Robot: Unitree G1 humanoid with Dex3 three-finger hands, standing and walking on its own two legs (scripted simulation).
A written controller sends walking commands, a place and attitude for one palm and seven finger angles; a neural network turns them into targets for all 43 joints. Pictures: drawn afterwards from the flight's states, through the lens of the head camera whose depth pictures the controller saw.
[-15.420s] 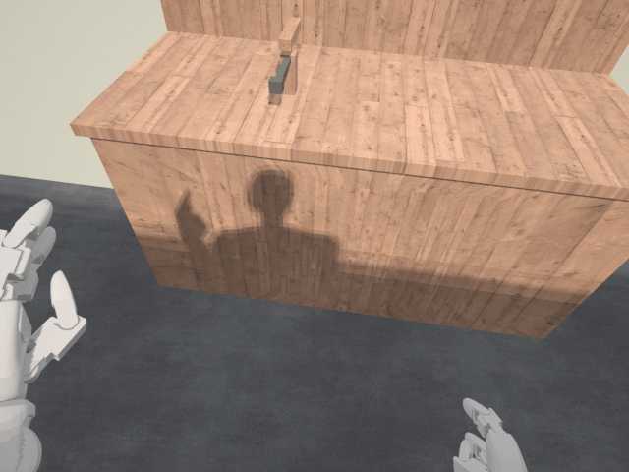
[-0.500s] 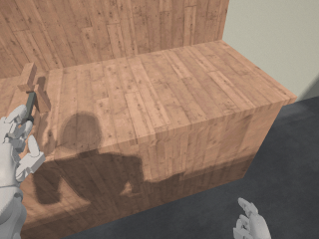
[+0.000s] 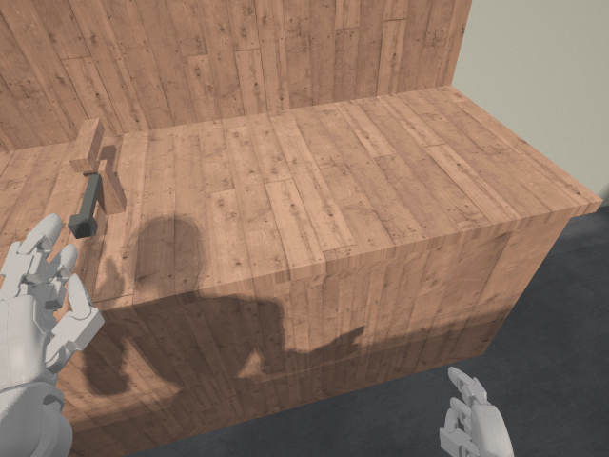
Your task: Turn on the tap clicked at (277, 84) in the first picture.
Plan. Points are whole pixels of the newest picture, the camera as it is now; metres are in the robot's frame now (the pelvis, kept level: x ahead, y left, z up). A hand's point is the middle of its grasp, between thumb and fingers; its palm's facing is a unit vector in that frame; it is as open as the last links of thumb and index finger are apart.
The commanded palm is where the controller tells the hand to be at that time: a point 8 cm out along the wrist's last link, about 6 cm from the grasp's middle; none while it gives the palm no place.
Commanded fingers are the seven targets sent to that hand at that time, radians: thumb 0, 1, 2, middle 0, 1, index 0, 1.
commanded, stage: turn the palm inward beside the body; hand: left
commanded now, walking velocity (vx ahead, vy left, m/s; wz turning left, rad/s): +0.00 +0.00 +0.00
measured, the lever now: (83, 225) +0.37 +0.40 +0.10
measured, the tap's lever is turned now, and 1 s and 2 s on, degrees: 0 0 0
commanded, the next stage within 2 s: reach beside the lever's end, fingers flat in 0.98 s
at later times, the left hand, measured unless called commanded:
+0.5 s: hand (83, 339) +0.17 +0.25 +0.16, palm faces +0.54 -0.84 -0.08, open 7.4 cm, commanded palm +0.11 +0.28 +0.17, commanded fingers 0.00 0.90 0.90 -0.20 -0.30 -0.20 -0.30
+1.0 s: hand (106, 331) +0.18 +0.23 +0.16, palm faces +0.55 -0.83 -0.08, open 7.4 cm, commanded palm +0.12 +0.26 +0.17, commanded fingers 0.00 0.90 0.90 -0.20 -0.30 -0.20 -0.30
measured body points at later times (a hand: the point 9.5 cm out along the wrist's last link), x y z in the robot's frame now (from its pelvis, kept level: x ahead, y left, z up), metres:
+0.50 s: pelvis -0.02 +0.01 +0.01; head -0.05 -0.01 +0.45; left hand +0.14 +0.29 +0.16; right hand +0.20 -0.19 -0.06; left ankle +0.02 +0.12 -0.72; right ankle +0.00 -0.08 -0.72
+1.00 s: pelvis -0.01 -0.01 +0.01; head -0.04 -0.04 +0.45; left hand +0.15 +0.27 +0.17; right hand +0.22 -0.20 -0.06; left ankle +0.02 +0.12 -0.72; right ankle +0.00 -0.08 -0.72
